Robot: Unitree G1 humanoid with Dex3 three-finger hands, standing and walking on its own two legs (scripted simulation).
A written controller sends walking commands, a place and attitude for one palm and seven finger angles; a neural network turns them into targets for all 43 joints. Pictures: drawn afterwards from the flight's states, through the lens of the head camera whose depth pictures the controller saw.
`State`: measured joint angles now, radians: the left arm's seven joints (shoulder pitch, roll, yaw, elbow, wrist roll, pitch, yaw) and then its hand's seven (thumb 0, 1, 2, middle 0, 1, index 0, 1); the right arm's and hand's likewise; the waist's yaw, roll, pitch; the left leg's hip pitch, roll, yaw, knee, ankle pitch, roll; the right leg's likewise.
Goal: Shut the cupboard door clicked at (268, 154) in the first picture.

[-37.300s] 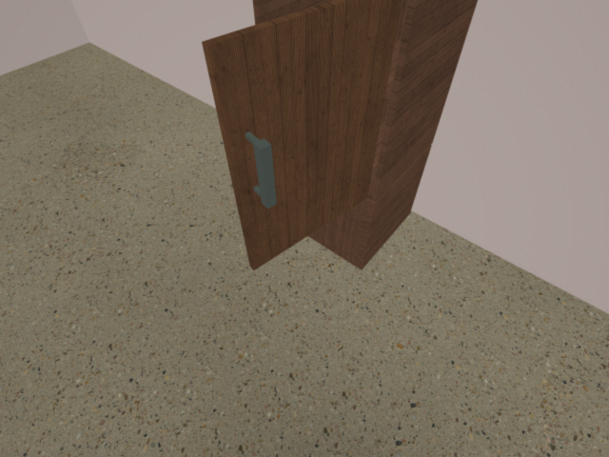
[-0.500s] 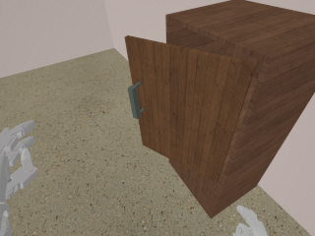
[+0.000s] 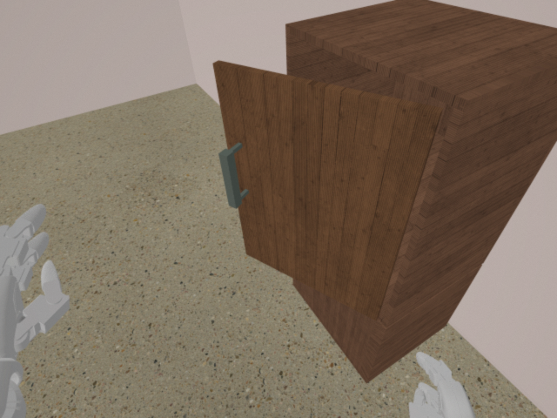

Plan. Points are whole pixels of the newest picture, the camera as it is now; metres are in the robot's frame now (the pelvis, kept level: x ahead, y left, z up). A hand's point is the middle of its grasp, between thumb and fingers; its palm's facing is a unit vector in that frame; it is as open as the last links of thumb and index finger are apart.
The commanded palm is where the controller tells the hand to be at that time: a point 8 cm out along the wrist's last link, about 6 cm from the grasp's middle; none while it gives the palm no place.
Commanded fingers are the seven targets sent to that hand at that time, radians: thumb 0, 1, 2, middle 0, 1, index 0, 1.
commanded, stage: step back with the hand held close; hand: left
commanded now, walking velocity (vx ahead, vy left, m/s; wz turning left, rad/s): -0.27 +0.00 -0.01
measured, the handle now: (236, 175) +0.63 +0.18 +0.00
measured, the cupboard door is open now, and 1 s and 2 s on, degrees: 26 26 26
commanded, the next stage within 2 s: stop stepping back and stand still in 1.66 s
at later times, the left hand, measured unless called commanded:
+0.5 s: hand (33, 322) +0.17 +0.29 +0.15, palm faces +0.37 -0.80 -0.47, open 7.4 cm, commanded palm +0.11 +0.33 +0.17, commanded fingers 0.00 0.90 0.90 -0.20 -0.30 -0.20 -0.30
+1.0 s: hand out of the picture +0.11 +0.29 +0.16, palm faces +0.46 -0.77 -0.44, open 7.4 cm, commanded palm +0.05 +0.33 +0.17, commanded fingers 0.00 0.90 0.90 -0.20 -0.30 -0.20 -0.30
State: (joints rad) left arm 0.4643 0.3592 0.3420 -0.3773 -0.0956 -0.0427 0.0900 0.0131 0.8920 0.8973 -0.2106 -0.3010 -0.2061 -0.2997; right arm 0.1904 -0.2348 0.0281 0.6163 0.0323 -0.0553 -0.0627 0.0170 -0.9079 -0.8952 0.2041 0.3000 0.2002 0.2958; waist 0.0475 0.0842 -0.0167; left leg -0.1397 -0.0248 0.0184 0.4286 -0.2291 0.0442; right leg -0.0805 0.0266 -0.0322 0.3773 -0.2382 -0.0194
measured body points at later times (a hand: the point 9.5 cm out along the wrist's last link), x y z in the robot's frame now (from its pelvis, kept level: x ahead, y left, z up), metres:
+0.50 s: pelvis -0.04 +0.03 -0.01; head -0.03 +0.03 +0.44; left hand +0.14 +0.33 +0.17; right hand +0.14 -0.22 -0.08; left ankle +0.01 +0.09 -0.74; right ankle -0.02 -0.11 -0.74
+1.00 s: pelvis -0.09 +0.03 -0.03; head -0.09 +0.04 +0.42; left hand +0.08 +0.33 +0.18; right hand +0.06 -0.22 -0.11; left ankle +0.00 +0.09 -0.74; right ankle -0.02 -0.11 -0.74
